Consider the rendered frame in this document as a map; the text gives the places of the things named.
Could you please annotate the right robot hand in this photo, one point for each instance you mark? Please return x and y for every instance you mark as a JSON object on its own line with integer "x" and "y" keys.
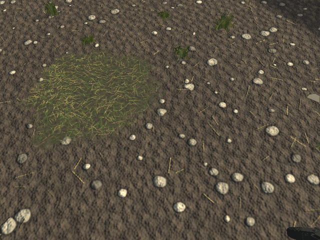
{"x": 304, "y": 233}

